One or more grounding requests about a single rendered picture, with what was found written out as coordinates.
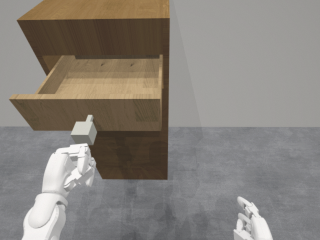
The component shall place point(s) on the drawer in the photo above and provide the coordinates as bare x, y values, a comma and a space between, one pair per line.
122, 92

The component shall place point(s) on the handle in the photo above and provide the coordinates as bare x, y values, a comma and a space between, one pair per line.
84, 132

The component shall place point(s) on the robot left hand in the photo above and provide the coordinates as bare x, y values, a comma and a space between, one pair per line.
68, 167

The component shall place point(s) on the cabinet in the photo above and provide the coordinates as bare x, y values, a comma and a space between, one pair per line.
56, 28

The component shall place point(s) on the robot left forearm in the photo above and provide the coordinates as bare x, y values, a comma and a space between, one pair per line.
46, 219

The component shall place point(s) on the robot right hand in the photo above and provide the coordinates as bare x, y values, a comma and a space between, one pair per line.
256, 226

